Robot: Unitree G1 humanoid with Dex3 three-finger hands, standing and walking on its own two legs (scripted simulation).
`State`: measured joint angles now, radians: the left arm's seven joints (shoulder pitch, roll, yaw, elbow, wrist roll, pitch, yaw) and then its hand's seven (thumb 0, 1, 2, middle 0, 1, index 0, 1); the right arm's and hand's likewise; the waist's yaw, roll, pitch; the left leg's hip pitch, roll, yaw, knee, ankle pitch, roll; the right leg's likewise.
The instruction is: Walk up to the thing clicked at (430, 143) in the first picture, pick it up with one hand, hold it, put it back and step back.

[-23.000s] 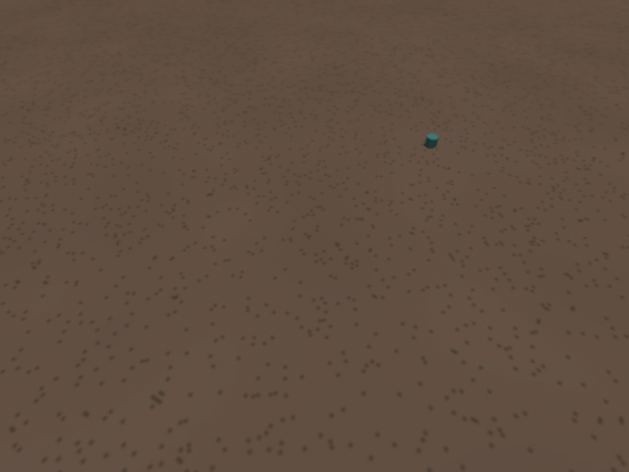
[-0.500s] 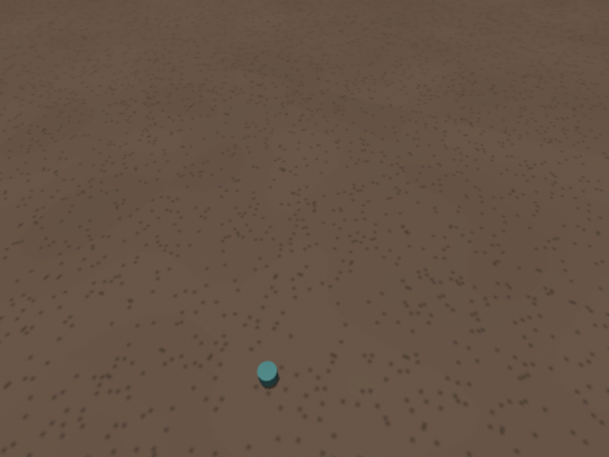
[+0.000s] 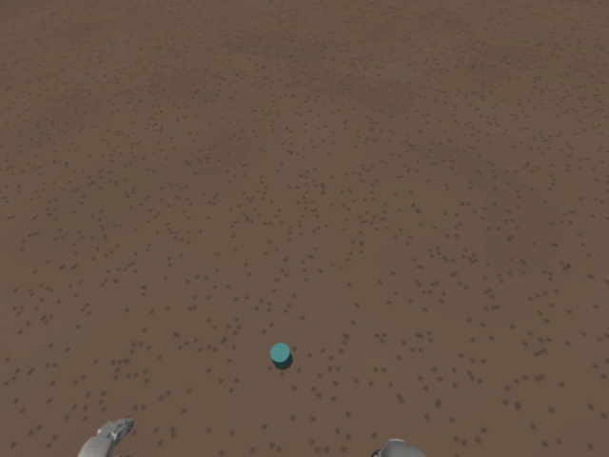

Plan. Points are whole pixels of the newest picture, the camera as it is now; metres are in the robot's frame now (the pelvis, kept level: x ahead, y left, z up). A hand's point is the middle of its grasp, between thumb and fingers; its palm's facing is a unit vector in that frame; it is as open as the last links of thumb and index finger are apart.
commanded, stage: walk up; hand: left
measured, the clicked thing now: (280, 355) +0.52 +0.15 -0.72
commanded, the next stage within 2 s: stand in 0.34 s
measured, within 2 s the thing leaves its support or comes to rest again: neither
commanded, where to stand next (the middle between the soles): +0.11 -0.04 m, yaw -6 degrees
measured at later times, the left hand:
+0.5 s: hand out of the picture +0.12 +0.22 -0.12, palm faces -0.12 -0.92 -0.37, open 7.4 cm
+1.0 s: hand out of the picture +0.13 +0.25 -0.12, palm faces -0.08 -0.94 -0.34, open 7.4 cm
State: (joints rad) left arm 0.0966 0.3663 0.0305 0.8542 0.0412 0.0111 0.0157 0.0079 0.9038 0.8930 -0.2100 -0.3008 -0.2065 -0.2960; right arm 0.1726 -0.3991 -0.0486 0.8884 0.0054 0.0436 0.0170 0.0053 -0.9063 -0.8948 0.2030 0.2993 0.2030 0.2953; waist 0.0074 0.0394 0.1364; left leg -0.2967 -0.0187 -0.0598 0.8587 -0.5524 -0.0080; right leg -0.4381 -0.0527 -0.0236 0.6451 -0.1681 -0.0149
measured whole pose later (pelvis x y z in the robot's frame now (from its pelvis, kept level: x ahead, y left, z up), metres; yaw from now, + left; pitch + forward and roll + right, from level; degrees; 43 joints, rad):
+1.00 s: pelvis +0.02 +0.00 +0.03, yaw -4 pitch -3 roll +0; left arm 0.08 0.37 0.01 1.13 0.00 -0.02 -0.01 0.01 0.91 0.89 -0.21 -0.30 -0.20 -0.30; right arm 0.08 -0.34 0.00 1.12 -0.01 -0.02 0.01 0.01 -0.90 -0.89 0.20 0.30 0.20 0.30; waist 0.00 -0.01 0.07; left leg -0.13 0.01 -0.03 0.34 -0.16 -0.02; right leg -0.08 0.00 0.00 0.32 -0.19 0.01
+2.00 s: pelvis +0.03 +0.00 +0.03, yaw -4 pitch -2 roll +0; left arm 0.12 0.36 -0.01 1.13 0.01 -0.01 -0.01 0.01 0.91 0.89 -0.21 -0.30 -0.20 -0.30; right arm 0.10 -0.35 0.00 1.14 -0.01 -0.01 0.01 0.01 -0.90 -0.89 0.20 0.30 0.20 0.30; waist -0.01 -0.01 0.05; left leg -0.14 0.01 -0.03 0.32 -0.15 -0.02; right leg -0.10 0.00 0.00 0.31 -0.19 0.01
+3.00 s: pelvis +0.02 -0.01 +0.00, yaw -5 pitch +8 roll +0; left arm 0.04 0.32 0.14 0.88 0.14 0.09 0.00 0.01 0.08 0.90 -0.15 -0.88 -0.16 -0.86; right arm 0.25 -0.24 -0.02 0.71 0.03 -0.04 -0.01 0.01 -0.93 -0.90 0.20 0.30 0.20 0.30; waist -0.03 0.00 -0.03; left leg -0.51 0.02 -0.03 0.69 -0.31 -0.02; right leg -0.47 0.01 0.01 0.68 -0.35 0.00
